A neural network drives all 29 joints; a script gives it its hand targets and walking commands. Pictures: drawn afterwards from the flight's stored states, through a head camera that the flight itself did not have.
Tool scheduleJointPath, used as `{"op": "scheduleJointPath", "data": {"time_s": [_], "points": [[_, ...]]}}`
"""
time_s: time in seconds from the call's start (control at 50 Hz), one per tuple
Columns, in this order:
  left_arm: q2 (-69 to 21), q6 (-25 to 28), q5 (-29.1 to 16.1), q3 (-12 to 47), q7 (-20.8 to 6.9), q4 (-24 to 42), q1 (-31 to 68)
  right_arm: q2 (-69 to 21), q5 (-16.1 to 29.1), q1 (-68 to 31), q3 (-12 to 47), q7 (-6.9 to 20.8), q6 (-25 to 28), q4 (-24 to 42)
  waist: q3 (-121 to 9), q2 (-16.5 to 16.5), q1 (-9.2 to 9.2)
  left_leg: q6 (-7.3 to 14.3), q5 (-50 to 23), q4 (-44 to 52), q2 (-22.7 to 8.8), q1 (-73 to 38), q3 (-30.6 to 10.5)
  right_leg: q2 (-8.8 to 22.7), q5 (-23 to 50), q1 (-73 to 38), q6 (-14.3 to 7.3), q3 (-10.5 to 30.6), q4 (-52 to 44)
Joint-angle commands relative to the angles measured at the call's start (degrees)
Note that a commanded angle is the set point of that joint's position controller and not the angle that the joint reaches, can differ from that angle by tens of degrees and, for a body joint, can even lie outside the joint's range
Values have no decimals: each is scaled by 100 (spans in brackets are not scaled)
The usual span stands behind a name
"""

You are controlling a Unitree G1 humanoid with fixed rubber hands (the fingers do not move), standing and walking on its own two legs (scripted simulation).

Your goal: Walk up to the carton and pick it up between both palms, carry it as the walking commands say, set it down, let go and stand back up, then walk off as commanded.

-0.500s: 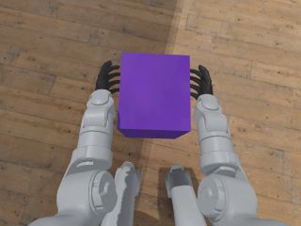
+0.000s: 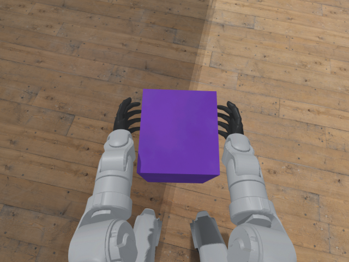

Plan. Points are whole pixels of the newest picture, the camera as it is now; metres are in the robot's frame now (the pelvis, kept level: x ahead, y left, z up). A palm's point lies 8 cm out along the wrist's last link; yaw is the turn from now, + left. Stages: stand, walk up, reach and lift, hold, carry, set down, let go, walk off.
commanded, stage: reach and lift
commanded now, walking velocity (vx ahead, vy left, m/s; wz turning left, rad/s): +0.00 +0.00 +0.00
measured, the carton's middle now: (177, 143) +0.42 +0.01 -0.12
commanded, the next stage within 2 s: none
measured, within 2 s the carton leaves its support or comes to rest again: neither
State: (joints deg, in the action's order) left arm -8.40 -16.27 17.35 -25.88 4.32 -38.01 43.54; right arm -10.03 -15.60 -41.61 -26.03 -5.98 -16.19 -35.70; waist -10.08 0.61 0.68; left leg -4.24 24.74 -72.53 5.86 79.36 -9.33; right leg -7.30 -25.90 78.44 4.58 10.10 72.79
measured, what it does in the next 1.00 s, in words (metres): rises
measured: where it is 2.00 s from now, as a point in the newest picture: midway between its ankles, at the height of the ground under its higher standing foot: (174, 257)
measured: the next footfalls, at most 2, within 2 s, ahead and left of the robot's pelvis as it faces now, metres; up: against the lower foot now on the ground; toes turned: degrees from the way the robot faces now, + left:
none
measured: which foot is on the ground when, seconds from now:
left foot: down 0.00-1.00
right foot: down 0.00-1.00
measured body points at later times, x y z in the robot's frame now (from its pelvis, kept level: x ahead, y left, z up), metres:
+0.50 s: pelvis +0.03 +0.00 +0.07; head +0.16 +0.00 +0.50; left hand +0.41 +0.14 +0.02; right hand +0.41 -0.12 +0.02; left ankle +0.08 +0.14 -0.60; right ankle +0.07 -0.14 -0.60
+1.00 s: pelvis +0.04 +0.00 +0.12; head +0.12 +0.00 +0.56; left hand +0.39 +0.14 +0.10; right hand +0.40 -0.12 +0.10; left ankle +0.08 +0.14 -0.60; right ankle +0.07 -0.14 -0.60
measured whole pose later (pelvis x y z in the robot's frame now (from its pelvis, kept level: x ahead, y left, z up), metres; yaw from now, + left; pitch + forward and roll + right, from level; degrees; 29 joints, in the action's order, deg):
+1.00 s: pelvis +0.04 +0.00 +0.12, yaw +0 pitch +13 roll +0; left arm -12.4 -20.7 19.3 -21.8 3.9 -30.4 26.1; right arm -12.7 -18.3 -26.7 -20.5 -4.4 -20.6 -31.1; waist -4.6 0.7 0.2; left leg -2.5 13.7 -35.1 3.0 34.3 -10.0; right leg -3.6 -14.7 33.7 2.6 11.2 35.6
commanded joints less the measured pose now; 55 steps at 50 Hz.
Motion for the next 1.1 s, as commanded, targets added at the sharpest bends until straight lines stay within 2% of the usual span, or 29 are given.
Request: {"op": "scheduleJointPath", "data": {"time_s": [0.0,0.56,0.8,1.08], "points": [[-5953,44,-658,3016,-1306,-711,2863,-5886,674,-3188,3228,1305,90,-546,-4004,-42,36,232,-1215,1015,403,-2807,1003,-407,1153,-2230,-134,-1030,-1065],[-5932,50,-661,3468,-1459,-233,1419,-6069,589,-1664,3650,1397,56,-222,-3001,-29,23,274,-2098,2820,245,-4665,785,-180,2031,-4174,-164,-755,-2870],[-5846,-187,-538,3413,-1518,-25,1038,-6068,488,-1166,3555,1526,-182,-192,-2330,-35,-1,285,-2254,3685,175,-5519,747,-72,2258,-5158,-170,-703,-3727],[-5993,-657,-678,3515,-1575,318,740,-6141,540,-811,3506,1641,-648,-5,-1790,-94,-47,277,-2462,4466,80,-6448,699,-14,2521,-6253,-183,-691,-4480]]}}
